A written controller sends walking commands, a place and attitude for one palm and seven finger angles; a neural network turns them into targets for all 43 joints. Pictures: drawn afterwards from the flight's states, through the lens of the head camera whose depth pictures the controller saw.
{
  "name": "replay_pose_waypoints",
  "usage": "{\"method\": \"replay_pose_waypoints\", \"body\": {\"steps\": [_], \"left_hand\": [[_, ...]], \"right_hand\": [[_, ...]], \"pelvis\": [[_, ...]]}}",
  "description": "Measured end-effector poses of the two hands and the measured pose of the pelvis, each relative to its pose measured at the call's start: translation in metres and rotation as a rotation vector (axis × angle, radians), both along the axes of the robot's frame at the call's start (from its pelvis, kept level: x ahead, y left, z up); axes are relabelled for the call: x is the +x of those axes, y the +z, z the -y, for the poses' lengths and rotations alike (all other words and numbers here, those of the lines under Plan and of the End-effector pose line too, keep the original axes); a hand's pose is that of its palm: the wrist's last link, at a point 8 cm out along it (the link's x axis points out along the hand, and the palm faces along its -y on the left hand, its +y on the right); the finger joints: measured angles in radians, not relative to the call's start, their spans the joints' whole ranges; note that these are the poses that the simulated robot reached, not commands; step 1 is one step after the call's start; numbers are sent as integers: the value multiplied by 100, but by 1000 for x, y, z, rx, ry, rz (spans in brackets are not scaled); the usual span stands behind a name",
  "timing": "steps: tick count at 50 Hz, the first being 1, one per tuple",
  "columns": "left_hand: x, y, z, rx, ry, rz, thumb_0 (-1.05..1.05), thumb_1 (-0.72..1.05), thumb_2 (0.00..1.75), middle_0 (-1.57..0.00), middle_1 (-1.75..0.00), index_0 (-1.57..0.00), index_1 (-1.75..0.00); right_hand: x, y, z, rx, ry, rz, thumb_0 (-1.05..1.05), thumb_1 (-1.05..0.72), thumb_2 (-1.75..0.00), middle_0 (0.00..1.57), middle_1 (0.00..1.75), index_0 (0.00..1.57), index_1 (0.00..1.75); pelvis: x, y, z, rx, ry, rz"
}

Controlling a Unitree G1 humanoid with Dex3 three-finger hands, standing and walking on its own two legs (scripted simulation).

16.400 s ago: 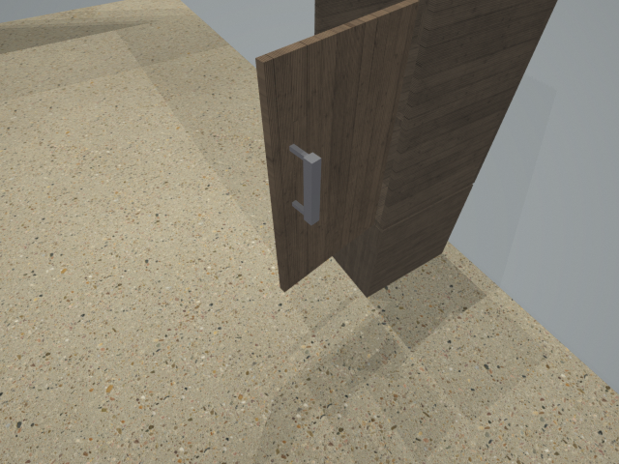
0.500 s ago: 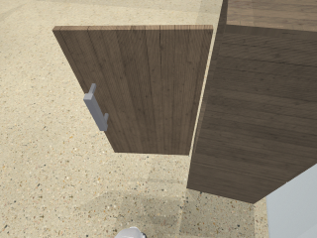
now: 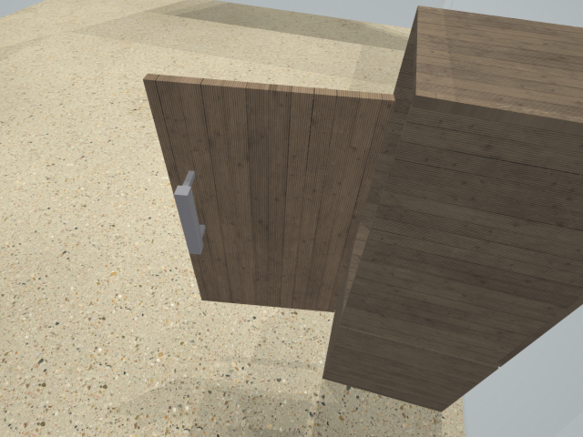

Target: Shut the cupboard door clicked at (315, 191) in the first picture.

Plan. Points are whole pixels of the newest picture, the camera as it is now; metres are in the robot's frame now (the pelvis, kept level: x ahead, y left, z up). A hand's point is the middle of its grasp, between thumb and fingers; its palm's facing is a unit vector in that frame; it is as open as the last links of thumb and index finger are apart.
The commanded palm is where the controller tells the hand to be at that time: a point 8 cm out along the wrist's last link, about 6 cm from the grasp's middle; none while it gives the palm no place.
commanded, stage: look again from close up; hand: left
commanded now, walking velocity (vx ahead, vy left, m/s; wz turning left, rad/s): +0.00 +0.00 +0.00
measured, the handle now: (193, 214) +0.47 +0.21 +0.01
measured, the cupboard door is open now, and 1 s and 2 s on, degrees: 100 100 100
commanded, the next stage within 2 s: raise the hand and make a fist in 0.44 s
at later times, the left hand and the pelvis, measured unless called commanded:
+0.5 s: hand out of the picture +0.01 +0.19 -0.19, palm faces +0.01 -0.99 -0.13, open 7.4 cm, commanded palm none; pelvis +0.03 +0.04 +0.00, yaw -1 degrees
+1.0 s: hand (141, 426) +0.15 +0.22 -0.09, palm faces +0.10 -1.00 +0.02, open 6.0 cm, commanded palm +0.15 +0.26 -0.05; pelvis +0.01 +0.04 -0.09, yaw +4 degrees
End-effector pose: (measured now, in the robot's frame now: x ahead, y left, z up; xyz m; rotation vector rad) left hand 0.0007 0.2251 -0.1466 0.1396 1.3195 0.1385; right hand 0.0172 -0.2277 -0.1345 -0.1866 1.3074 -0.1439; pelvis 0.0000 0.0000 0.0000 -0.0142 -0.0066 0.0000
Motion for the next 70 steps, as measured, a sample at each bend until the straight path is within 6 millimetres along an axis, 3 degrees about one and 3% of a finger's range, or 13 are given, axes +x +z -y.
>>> {"method": "replay_pose_waypoints", "body": {"steps": [11, 28, 30, 34, 37, 40, 44, 49, 53, 58, 63, 66, 70], "left_hand": [[-20, -3, -10, -13, 10, -112, 0, 91, 90, -20, -30, -19, -30], [11, -13, -25, -45, -4, -108, 0, 91, 90, -20, -30, -19, -30], [42, 5, -43, 9, 64, 42, 2, 94, 90, -20, -30, -20, -30], [133, 96, -67, 106, 84, 626, 3, 96, 90, -22, -32, -21, -32], [190, 153, -50, 44, 34, 1002, 3, 96, 90, -24, -35, -23, -35], [216, 165, -19, -135, -50, 1279, 1, 95, 90, -27, -39, -27, -39], [202, 124, 2, -297, -180, 1300, 0, 93, 90, -34, -46, -33, -46], [141, 61, -34, -166, -63, 1106, 1, 91, 90, -43, -55, -43, -55], [111, 89, -68, 24, 38, 1194, 2, 91, 90, -50, -63, -50, -63], [147, 145, -44, -16, -57, 1517, 2, 91, 90, -58, -73, -58, -73], [201, 117, -8, -204, -292, 1277, 1, 91, 90, -68, -83, -67, -83], [205, 100, -18, -216, -240, 1060, 1, 91, 90, -73, -89, -73, -89], [190, 122, -56, -70, -44, 1086, 2, 90, 90, -81, -97, -81, -97]], "right_hand": [[-18, -4, -27, 23, -20, -96, 1, -91, -90, 20, 30, 20, 30], [4, -3, -52, -12, -30, -91, 1, -92, -90, 20, 30, 20, 30], [12, 4, -49, -37, -37, 29, 2, -93, -90, 21, 30, 20, 30], [39, 18, -43, -31, 23, 278, 2, -92, -90, 21, 30, 20, 30], [72, 20, -38, -10, 87, 435, 2, -92, -90, 21, 30, 20, 30], [109, 21, -32, -24, 129, 583, 2, -91, -90, 21, 30, 20, 30], [156, 32, -26, -58, 175, 709, 2, -91, -90, 21, 30, 20, 30], [211, 37, -33, -84, 280, 797, 1, -91, -90, 20, 30, 20, 30], [245, 25, -57, -41, 396, 821, 1, -91, -90, 20, 30, 20, 30], [263, -6, -92, 72, 451, 815, 1, -91, -90, 20, 30, 20, 30], [246, -23, -103, 154, 337, 717, 1, -90, -90, 21, 30, 20, 30], [231, -22, -93, 153, 265, 642, 2, -90, -90, 21, 30, 20, 30], [218, -15, -70, 98, 218, 580, 2, -90, -90, 21, 30, 20, 30]], "pelvis": [[13, 1, -16, 1, -6, -3], [31, -2, -45, -4, -9, -10], [27, -4, -46, -8, 17, -4], [28, -2, -52, -15, 79, -12], [23, -11, -56, -9, 106, -32], [15, -34, -53, 28, 72, -72], [11, -59, -48, 11, 56, -113], [10, -86, -42, -3, 58, -177], [16, -98, -42, -44, 100, -214], [18, -105, -44, -80, 160, -244], [23, -99, -36, -53, 125, -284], [34, -88, -31, -37, 112, -286], [50, -76, -25, -37, 110, -280]]}}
